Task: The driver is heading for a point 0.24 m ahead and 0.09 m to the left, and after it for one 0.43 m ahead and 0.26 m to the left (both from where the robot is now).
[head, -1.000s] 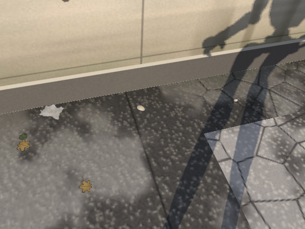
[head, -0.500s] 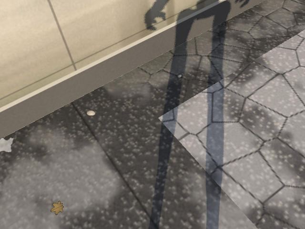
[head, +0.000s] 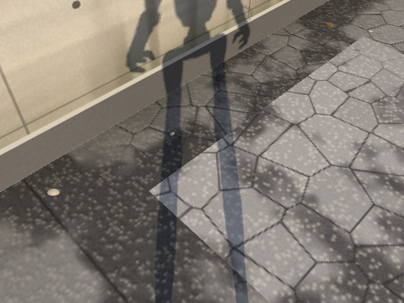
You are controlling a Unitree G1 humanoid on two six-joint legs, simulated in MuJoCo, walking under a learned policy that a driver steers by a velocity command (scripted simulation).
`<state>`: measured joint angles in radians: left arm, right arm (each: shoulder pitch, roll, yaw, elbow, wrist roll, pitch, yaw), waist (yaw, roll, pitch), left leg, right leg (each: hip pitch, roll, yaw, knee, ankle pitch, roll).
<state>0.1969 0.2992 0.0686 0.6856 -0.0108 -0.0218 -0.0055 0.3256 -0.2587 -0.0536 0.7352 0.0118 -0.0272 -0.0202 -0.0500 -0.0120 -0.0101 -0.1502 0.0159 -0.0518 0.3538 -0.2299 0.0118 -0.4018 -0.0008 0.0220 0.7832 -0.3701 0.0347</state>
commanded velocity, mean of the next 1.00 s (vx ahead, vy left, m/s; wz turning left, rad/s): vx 0.39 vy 0.00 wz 0.39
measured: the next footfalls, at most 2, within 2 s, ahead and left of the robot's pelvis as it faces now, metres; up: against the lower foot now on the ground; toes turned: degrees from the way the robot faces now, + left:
right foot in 0.10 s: +0.08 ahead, -0.14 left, +0.00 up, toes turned +3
left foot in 0.58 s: +0.38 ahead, +0.16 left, +0.00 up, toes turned +20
